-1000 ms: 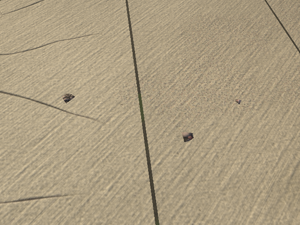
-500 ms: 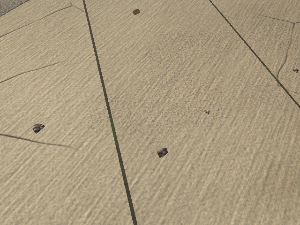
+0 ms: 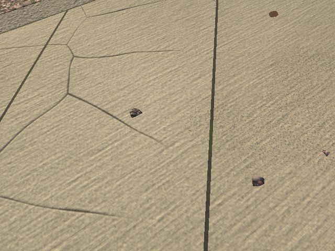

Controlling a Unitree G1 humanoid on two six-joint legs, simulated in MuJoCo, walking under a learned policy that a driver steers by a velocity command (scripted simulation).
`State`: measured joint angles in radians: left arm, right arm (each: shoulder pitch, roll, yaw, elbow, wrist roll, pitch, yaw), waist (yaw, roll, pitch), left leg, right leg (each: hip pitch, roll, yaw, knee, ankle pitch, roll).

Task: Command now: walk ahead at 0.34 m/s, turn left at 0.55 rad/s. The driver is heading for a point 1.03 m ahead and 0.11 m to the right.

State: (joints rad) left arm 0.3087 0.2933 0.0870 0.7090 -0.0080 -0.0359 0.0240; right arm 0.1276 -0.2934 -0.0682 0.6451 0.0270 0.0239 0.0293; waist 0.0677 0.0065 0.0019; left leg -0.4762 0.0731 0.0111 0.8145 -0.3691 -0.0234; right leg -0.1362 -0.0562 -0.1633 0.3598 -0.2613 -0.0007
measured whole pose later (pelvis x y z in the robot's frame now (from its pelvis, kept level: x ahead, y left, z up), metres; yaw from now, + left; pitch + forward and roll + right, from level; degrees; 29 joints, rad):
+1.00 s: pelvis +0.50 +0.08 -0.01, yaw -16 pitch +2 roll -1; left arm 0.33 0.30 0.07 0.72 -0.03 -0.03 0.01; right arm 0.08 -0.29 -0.01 0.62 0.01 -0.10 0.01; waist 0.08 0.04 0.02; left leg -0.55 0.03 -0.11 0.54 -0.03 -0.07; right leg -0.14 0.12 0.20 0.47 -0.35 -0.05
